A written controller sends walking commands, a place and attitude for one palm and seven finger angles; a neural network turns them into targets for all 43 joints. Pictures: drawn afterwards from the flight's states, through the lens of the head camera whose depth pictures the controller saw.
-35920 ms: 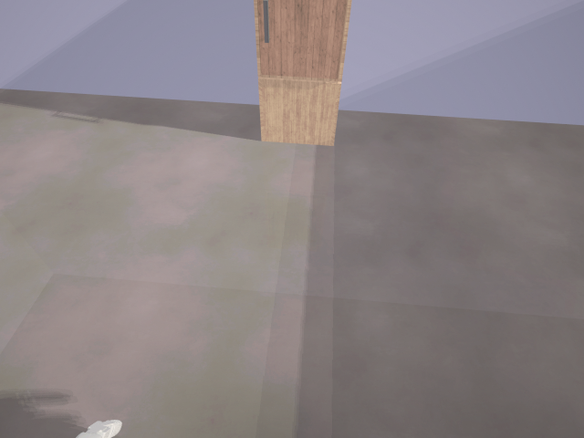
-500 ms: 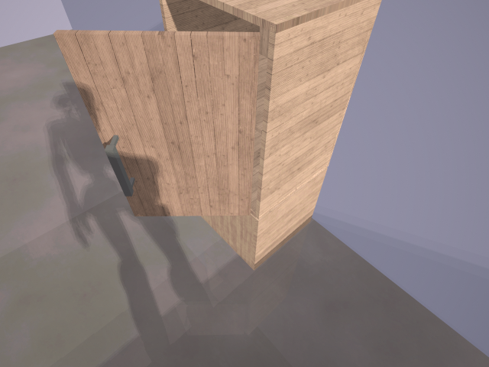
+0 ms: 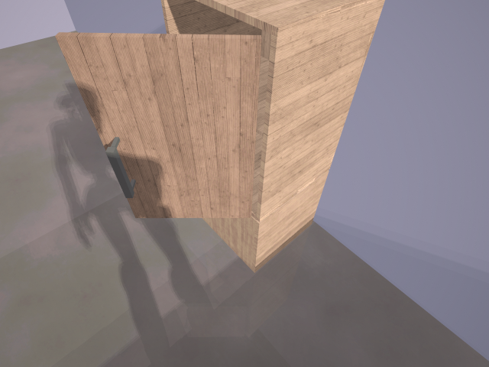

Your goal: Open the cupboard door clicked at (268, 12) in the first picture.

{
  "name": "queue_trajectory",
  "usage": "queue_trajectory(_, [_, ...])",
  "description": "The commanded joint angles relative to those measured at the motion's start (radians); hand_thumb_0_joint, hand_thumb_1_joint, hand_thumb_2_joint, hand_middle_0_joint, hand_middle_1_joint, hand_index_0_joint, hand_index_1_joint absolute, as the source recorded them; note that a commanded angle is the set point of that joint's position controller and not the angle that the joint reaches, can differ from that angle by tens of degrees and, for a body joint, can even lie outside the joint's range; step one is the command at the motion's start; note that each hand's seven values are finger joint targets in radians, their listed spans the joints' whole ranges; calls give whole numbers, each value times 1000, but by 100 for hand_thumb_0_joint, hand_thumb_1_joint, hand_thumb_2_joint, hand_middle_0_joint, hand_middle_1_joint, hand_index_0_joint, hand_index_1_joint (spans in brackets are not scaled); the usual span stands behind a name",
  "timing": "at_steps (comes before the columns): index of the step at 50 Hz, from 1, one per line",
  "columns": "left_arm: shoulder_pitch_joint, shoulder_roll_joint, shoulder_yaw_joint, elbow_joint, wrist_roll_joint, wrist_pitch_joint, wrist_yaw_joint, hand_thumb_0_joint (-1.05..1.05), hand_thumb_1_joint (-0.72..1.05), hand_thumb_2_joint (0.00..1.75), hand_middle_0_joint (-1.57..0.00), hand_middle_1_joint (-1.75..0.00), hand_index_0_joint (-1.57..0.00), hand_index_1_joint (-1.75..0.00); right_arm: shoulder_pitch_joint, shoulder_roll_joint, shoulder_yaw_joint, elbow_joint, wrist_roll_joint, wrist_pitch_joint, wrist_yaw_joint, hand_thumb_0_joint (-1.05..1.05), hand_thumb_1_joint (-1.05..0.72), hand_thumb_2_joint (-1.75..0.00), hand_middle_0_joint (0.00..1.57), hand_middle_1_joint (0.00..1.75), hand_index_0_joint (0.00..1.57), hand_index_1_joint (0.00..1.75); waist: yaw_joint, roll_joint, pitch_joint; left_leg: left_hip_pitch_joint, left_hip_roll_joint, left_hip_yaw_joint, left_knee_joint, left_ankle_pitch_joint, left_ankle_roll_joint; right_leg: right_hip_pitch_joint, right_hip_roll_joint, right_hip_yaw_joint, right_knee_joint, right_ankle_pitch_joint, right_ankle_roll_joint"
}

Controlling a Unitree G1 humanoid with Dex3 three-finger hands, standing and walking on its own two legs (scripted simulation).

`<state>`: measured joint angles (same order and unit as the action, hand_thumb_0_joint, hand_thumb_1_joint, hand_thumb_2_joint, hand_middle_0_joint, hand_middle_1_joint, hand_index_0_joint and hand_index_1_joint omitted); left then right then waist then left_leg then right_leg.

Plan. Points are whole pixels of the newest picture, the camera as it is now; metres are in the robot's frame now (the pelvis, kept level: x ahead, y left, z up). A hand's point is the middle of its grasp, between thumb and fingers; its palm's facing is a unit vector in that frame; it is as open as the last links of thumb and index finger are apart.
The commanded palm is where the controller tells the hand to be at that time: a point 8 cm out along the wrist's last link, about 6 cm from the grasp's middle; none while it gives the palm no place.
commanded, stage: look again from close up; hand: left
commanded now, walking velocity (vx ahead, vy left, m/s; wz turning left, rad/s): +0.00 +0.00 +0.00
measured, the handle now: (123, 168) +0.58 +0.37 -0.09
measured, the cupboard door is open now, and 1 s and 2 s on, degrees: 49 49 49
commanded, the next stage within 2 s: shuffle to correct the standing spot in 0.02 s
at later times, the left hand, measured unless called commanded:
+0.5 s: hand out of the picture -0.03 +0.22 -0.20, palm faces +0.17 -0.97 -0.17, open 7.4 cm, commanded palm none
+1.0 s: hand out of the picture +0.10 +0.25 -0.18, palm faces +0.08 -0.97 -0.23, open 7.2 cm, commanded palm none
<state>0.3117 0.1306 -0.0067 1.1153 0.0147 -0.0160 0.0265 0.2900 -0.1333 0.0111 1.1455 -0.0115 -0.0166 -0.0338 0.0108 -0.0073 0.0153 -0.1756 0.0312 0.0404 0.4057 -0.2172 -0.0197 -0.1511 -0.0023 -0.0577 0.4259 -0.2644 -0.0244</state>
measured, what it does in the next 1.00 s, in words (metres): walks ahead: right foot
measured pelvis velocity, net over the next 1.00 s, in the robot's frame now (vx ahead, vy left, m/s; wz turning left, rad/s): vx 0.08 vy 0.07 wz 0.05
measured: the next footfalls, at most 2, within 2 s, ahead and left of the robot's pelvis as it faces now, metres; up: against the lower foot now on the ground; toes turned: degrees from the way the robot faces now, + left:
right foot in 0.80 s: +0.11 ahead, -0.02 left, +0.00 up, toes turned -2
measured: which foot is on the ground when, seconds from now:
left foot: down 0.00-1.00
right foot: down 0.00-0.46, up 0.48-0.78, down 0.80-1.00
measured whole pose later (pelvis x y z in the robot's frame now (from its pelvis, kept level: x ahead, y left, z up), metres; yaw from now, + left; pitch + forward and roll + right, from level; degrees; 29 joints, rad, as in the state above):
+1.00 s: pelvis +0.08 +0.07 -0.01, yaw +3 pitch +1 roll +2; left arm 0.24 0.16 0.02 1.05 0.01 0.00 0.05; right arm 0.30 -0.11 0.00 1.11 -0.01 -0.01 -0.04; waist 0.00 -0.02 0.03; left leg -0.16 -0.05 0.13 0.43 -0.28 0.06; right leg -0.25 -0.03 -0.09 0.53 -0.30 -0.04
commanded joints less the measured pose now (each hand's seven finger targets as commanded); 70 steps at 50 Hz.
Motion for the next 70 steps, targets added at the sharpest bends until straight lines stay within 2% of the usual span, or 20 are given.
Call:
queue_trajectory(1, [83,90,18,-19,-3,-15,8,0,90,90,-20,-30,-20,-30,58,-80,-13,-27,-2,-13,-4,0,-90,-90,20,30,20,30,-1,5,57,-13,69,-60,-59,126,36,-49,-101,93,-97,126,-11])
queue_trajectory(9, [88,114,35,-26,3,-9,8,0,90,90,-20,-30,-20,-30,57,-91,-19,-36,-4,-1,1,0,-90,-90,20,30,20,30,9,-14,64,-63,45,-42,-11,56,35,-32,-126,100,-78,41,-25])
queue_trajectory(13, [119,180,76,-45,6,5,9,0,90,90,-20,-30,-20,-30,18,-88,-32,-85,-9,19,12,0,-90,-90,20,30,20,30,38,-145,87,-234,-14,29,201,-132,21,5,-287,254,-178,-119,-98])
queue_trajectory(17, [128,174,96,-63,17,-2,16,0,90,90,-20,-30,-20,-30,-26,-88,-42,-132,-8,19,20,0,-90,-90,20,30,20,30,49,-132,115,-362,30,-18,398,-250,26,41,-391,297,-173,93,-188])
queue_trajectory(21, [43,174,95,-85,16,4,9,0,90,90,-20,-30,-20,-30,114,-60,-37,-99,-3,4,24,0,-90,-90,20,30,20,30,-29,-99,54,0,-9,50,56,-42,24,-140,-283,102,16,120,-102])
queue_trajectory(22, [35,141,87,-96,12,12,4,0,90,90,-20,-30,-20,-30,177,-105,-45,-83,-8,-3,18,0,-90,-90,20,30,20,30,-52,47,30,90,40,-25,-25,-17,48,-214,-184,20,171,-9,-60])
queue_trajectory(23, [31,91,80,-117,7,19,-4,0,90,90,-20,-30,-20,-30,220,-198,-70,-83,-22,-1,13,0,-90,-90,20,30,20,30,-60,316,36,125,239,-312,-136,-71,140,-389,-52,-101,411,-298,1])
queue_trajectory(25, [-9,77,71,-148,20,24,-4,0,90,90,-20,-30,-20,-30,181,-203,-69,-117,-17,13,13,0,-90,-90,20,30,20,30,-54,227,78,-31,304,-360,-239,-274,243,-434,-70,-3,683,-346,-28])
queue_trajectory(27, [4,69,71,-117,21,19,-12,0,90,90,-20,-30,-20,-30,77,-147,-51,-150,-18,1,12,0,-90,-90,20,30,20,30,-12,129,85,-113,251,-314,-248,-266,228,-416,-102,22,752,-206,-28])
queue_trajectory(30, [57,44,61,-96,21,18,-16,0,90,90,-20,-30,-20,-30,43,-130,-45,-160,-17,-15,10,0,-90,-90,20,30,20,30,17,72,50,-100,200,-189,-220,-30,224,-358,-106,-8,656,-131,-4])
queue_trajectory(36, [11,20,44,-118,20,8,-5,0,90,90,-20,-30,-20,-30,112,-131,-47,-131,-21,-11,7,0,-90,-90,20,30,20,30,-11,13,4,-12,202,-160,-128,169,240,-221,-59,-33,278,-162,8])
queue_trajectory(39, [74,43,43,-87,16,-11,9,0,90,90,-20,-30,-20,-30,79,-85,-32,-117,-6,-21,3,0,-90,-90,20,30,20,30,35,-58,-21,-107,139,-89,-4,212,140,18,-100,54,-19,129,14])
queue_trajectory(40, [92,89,43,-74,14,-23,14,0,90,90,-20,-30,-20,-30,83,-63,-27,-118,3,-24,4,0,-90,-90,20,30,20,30,24,-145,-37,-162,70,-27,42,101,79,87,-212,193,-34,337,-24])
queue_trajectory(42, [56,153,43,-73,1,-16,11,0,90,90,-20,-30,-20,-30,112,-49,-25,-104,3,-16,6,0,-90,-90,20,30,20,30,-19,-104,-11,-116,12,-14,1,-42,36,12,-316,219,11,531,-105])
queue_trajectory(43, [23,135,42,-76,-2,-17,14,0,90,90,-20,-30,-20,-30,101,-43,-25,-87,0,-4,2,0,-90,-90,20,30,20,30,-23,-180,-7,-68,31,-16,6,36,35,-24,-251,180,22,524,-92])
queue_trajectory(50, [5,112,40,-94,-4,9,27,0,90,90,-20,-30,-20,-30,83,-85,-36,-63,-2,-3,-16,0,-90,-90,20,30,20,30,1,48,-34,74,126,-63,-3,577,75,-53,-139,86,86,378,-23])
queue_trajectory(59, [-23,107,33,-98,2,14,21,0,90,90,-20,-30,-20,-30,28,-76,-38,-80,-2,4,-9,0,-90,-90,20,30,20,30,-3,-13,-36,30,110,-55,-39,231,68,-40,-143,112,11,278,-30])
queue_trajectory(60, [58,144,29,-77,1,6,55,0,90,90,-20,-30,-20,-30,-47,-166,-49,-162,17,-2,1,0,-90,-90,20,30,20,30,9,67,-50,21,142,-20,137,358,44,-65,-178,131,47,502,-10])
queue_trajectory(62, [-38,168,28,-134,-4,-6,37,0,90,90,-20,-30,-20,-30,-2,-92,-37,-169,1,8,13,0,-90,-90,20,30,20,30,-29,78,-35,-57,58,-32,55,-63,40,-92,-207,197,6,138,-81])
queue_trajectory(70, [-38,138,8,-136,-3,-14,11,0,90,90,-20,-30,-20,-30,32,-134,-19,-184,-8,-2,19,0,-90,-90,20,30,20,30,-29,-42,91,-92,70,-79,-60,-88,76,-141,-116,155,-61,-75,-55])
